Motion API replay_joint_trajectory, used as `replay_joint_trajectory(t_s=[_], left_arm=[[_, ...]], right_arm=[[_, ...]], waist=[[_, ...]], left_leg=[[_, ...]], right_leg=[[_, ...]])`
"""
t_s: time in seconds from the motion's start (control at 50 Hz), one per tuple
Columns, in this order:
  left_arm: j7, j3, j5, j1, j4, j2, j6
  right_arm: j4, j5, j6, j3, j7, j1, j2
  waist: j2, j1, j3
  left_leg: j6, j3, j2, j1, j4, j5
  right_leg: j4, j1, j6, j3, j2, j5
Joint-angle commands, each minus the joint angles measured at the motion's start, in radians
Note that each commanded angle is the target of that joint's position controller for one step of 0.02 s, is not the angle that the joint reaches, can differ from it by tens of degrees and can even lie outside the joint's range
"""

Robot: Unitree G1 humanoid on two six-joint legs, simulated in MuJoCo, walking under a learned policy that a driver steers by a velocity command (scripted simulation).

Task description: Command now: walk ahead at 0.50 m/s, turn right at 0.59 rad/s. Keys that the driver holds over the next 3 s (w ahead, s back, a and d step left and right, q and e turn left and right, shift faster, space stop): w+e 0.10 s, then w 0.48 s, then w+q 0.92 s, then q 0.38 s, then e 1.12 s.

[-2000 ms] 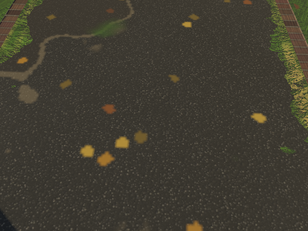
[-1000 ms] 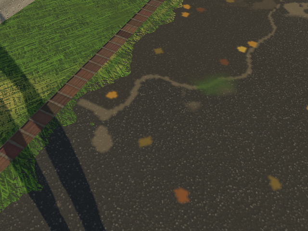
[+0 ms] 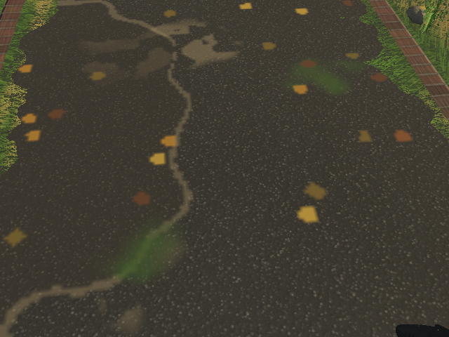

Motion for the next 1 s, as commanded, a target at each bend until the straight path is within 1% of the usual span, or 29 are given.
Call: replay_joint_trajectory(t_s=[0.02,0.04,0.08,0.14,0.18,0.24,0.32,0.36,0.38,0.4,0.42,0.44,0.46,0.48,0.5,0.52,0.54,0.56,0.58,0.62,0.66,0.76,0.82,0.88,0.92,0.94,0.96,0.98,1.0], left_arm=[[-0.002,0.029,0.011,-0.072,-0.115,0.137,-0.013],[-0.007,0.032,0.013,-0.084,-0.121,0.123,-0.010],[-0.015,0.026,0.002,-0.065,-0.124,0.079,0.001],[-0.014,0.014,0.010,-0.107,-0.147,0.045,0.006],[-0.017,0.007,0.013,-0.137,-0.151,0.032,0.000],[-0.036,-0.006,0.017,-0.233,-0.167,0.016,-0.017],[-0.058,-0.016,0.010,-0.357,-0.208,0.010,-0.030],[-0.063,-0.011,0.010,-0.372,-0.222,0.030,-0.032],[-0.064,-0.003,0.013,-0.347,-0.220,0.046,-0.033],[-0.061,0.012,0.020,-0.267,-0.199,0.071,-0.034],[-0.055,0.037,0.024,-0.116,-0.150,0.114,-0.032],[-0.039,0.062,0.029,0.058,-0.111,0.182,-0.024],[-0.033,0.074,0.034,0.089,-0.102,0.286,-0.023],[-0.035,0.053,0.027,0.110,-0.107,0.201,-0.027],[-0.037,0.036,0.029,0.051,-0.101,0.160,-0.034],[-0.038,0.027,0.026,-0.008,-0.101,0.131,-0.037],[-0.041,0.019,0.029,-0.063,-0.101,0.104,-0.039],[-0.043,0.011,0.037,-0.095,-0.105,0.078,-0.045],[-0.044,0.011,0.038,-0.110,-0.102,0.073,-0.050],[-0.041,0.017,0.033,-0.118,-0.083,0.086,-0.067],[-0.033,0.023,0.040,-0.105,-0.058,0.102,-0.076],[-0.019,0.029,0.043,-0.074,-0.013,0.126,-0.079],[-0.014,0.035,0.033,-0.035,0.022,0.138,-0.072],[-0.008,0.042,0.022,-0.019,0.048,0.149,-0.052],[0.001,0.049,0.018,-0.039,0.048,0.173,-0.036],[0.008,0.052,0.018,-0.051,0.044,0.187,-0.026],[0.015,0.049,0.018,-0.064,0.038,0.184,-0.015],[0.024,0.036,0.031,-0.046,0.022,0.159,-0.016],[0.008,-0.009,0.062,0.050,-0.029,0.020,-0.043]], right_arm=[[-0.016,-0.001,0.015,-0.033,-0.010,0.142,-0.110],[-0.010,-0.005,0.016,-0.026,-0.012,0.119,-0.091],[0.005,-0.004,0.009,-0.027,-0.014,0.113,-0.092],[0.039,-0.002,-0.001,-0.037,-0.012,0.143,-0.129],[0.058,-0.001,0.001,-0.039,-0.010,0.157,-0.142],[0.080,0.013,0.014,-0.039,-0.011,0.170,-0.162],[0.127,0.031,0.035,-0.042,-0.011,0.255,-0.196],[0.146,0.039,0.048,-0.045,-0.012,0.270,-0.211],[0.152,0.042,0.054,-0.046,-0.014,0.264,-0.223],[0.156,0.046,0.060,-0.047,-0.017,0.250,-0.232],[0.159,0.045,0.063,-0.039,-0.021,0.249,-0.217],[0.138,0.022,0.058,-0.018,-0.025,0.246,-0.174],[0.101,0.001,0.037,0.024,-0.015,0.342,-0.046],[0.119,0.025,0.014,0.005,-0.007,0.294,-0.133],[0.084,0.053,0.004,-0.009,-0.002,0.206,-0.176],[0.075,0.047,0.001,-0.005,-0.005,0.159,-0.164],[0.077,0.028,0.004,-0.007,-0.008,0.142,-0.157],[0.084,0.022,0.016,-0.011,-0.008,0.161,-0.152],[0.091,0.023,0.028,-0.008,-0.006,0.183,-0.134],[0.101,0.025,0.054,0.000,-0.007,0.197,-0.096],[0.085,0.022,0.066,0.003,-0.011,0.141,-0.088],[0.049,0.025,0.061,0.009,0.007,0.005,-0.072],[0.012,0.026,0.060,0.013,0.020,-0.071,-0.066],[-0.025,0.024,0.060,0.011,0.038,-0.111,-0.075],[-0.040,0.022,0.062,-0.001,0.046,-0.082,-0.097],[-0.032,0.021,0.065,-0.015,0.046,-0.016,-0.120],[0.001,0.023,0.067,-0.042,0.042,0.126,-0.160],[0.038,0.027,0.072,-0.077,0.026,0.297,-0.240],[0.036,0.035,0.073,-0.098,0.016,0.322,-0.348]], waist=[[0.113,-0.100,-0.042],[0.126,-0.078,-0.010],[0.156,-0.058,0.000],[0.113,-0.058,0.010],[0.097,-0.063,0.009],[0.092,-0.091,0.033],[0.098,-0.131,0.068],[0.117,-0.117,0.069],[0.131,-0.091,0.050],[0.140,-0.034,-0.003],[0.125,0.042,-0.095],[0.057,0.113,-0.223],[-0.214,0.035,-0.338],[-0.150,0.083,-0.408],[-0.121,0.075,-0.246],[-0.063,0.045,-0.160],[-0.032,0.012,-0.101],[-0.042,-0.024,-0.081],[-0.044,-0.047,-0.075],[-0.034,-0.070,-0.049],[-0.021,-0.060,-0.006],[-0.015,-0.008,0.046],[-0.006,0.025,0.071],[-0.011,0.030,0.081],[-0.040,0.000,0.046],[-0.058,-0.039,-0.007],[-0.042,-0.118,-0.085],[0.035,-0.186,-0.185],[0.307,-0.093,-0.273]], left_leg=[[0.157,-0.442,0.348,0.432,-0.282,-0.194],[0.144,-0.356,0.312,0.357,-0.306,-0.108],[0.145,-0.244,0.284,0.292,-0.351,-0.019],[0.179,-0.158,0.295,0.292,-0.388,0.108],[0.184,-0.102,0.289,0.319,-0.395,0.175],[0.163,-0.013,0.260,0.329,-0.398,0.218],[0.155,0.001,0.292,0.404,-0.380,0.231],[0.143,-0.002,0.321,0.466,-0.340,0.321],[0.133,0.009,0.322,0.484,-0.291,0.449],[0.114,0.039,0.306,0.481,-0.191,0.617],[0.087,0.084,0.264,0.424,-0.017,0.706],[0.046,0.106,0.223,0.210,0.256,0.472],[-0.019,0.080,0.040,-0.189,0.629,-0.281],[-0.013,-0.088,0.046,-0.293,0.769,-0.418],[-0.004,-0.081,0.095,-0.374,0.792,-0.352],[0.002,-0.063,0.138,-0.356,0.737,-0.264],[-0.004,-0.058,0.163,-0.315,0.673,-0.207],[-0.008,-0.068,0.184,-0.249,0.635,-0.167],[-0.015,-0.069,0.187,-0.207,0.610,-0.144],[-0.033,-0.066,0.192,-0.199,0.559,-0.103],[-0.047,-0.080,0.194,-0.246,0.476,-0.008],[-0.036,-0.066,0.148,-0.233,0.205,0.256],[-0.015,-0.045,0.134,-0.250,0.113,0.270],[0.020,-0.016,0.119,-0.280,0.064,0.162],[0.053,0.040,0.075,-0.206,0.057,0.051],[0.074,0.077,0.034,-0.106,0.060,0.007],[0.104,0.101,-0.016,0.087,0.017,0.033],[0.158,-0.044,0.045,0.390,0.008,0.071],[0.347,-0.600,0.304,0.741,-0.071,-0.071]], right_leg=[[0.221,-0.477,0.019,-0.022,-0.128,0.110],[0.175,-0.441,0.018,-0.023,-0.156,0.149],[0.134,-0.390,0.020,-0.048,-0.179,0.184],[0.038,-0.427,0.034,-0.046,-0.183,0.254],[-0.070,-0.433,0.038,-0.046,-0.177,0.336],[-0.275,-0.386,0.031,-0.104,-0.165,0.471],[-0.430,-0.349,0.012,-0.168,-0.145,0.462],[-0.479,-0.328,-0.015,-0.182,-0.127,0.384],[-0.505,-0.270,-0.034,-0.198,-0.106,0.349],[-0.545,-0.138,-0.057,-0.225,-0.073,0.358],[-0.580,0.089,-0.087,-0.244,-0.042,0.410],[-0.531,0.402,-0.139,-0.086,-0.173,0.462],[-0.621,0.701,-0.304,0.421,-0.441,0.325],[-0.717,0.709,-0.328,0.574,-0.471,0.253],[-0.726,0.601,-0.284,0.408,-0.429,0.314],[-0.737,0.465,-0.251,0.274,-0.377,0.400],[-0.767,0.342,-0.232,0.193,-0.340,0.475],[-0.801,0.256,-0.224,0.142,-0.314,0.524],[-0.837,0.206,-0.227,0.120,-0.307,0.526],[-0.891,0.149,-0.236,0.048,-0.314,0.550],[-0.928,0.131,-0.227,-0.019,-0.312,0.540],[-0.960,0.157,-0.161,-0.186,-0.285,0.514],[-0.947,0.245,-0.143,-0.228,-0.314,0.515],[-0.882,0.363,-0.119,-0.255,-0.348,0.599],[-0.772,0.404,-0.093,-0.286,-0.352,0.880],[-0.662,0.407,-0.075,-0.308,-0.342,1.062],[-0.468,0.357,-0.044,-0.345,-0.305,1.148],[-0.188,0.149,-0.001,-0.353,-0.263,0.954],[0.188,-0.316,0.076,-0.307,-0.060,0.097]])
Next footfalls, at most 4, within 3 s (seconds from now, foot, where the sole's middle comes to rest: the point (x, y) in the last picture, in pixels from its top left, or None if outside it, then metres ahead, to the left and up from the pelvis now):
0.44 right None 0.36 -0.18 -0.76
0.98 left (230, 269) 0.69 0.03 -0.76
1.46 right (278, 196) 0.99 -0.13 -0.76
1.92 left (196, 185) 1.02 0.17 -0.76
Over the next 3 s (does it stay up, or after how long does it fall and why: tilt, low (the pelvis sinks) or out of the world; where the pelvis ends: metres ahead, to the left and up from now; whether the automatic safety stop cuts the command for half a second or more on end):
stays up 1.01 0.04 0.02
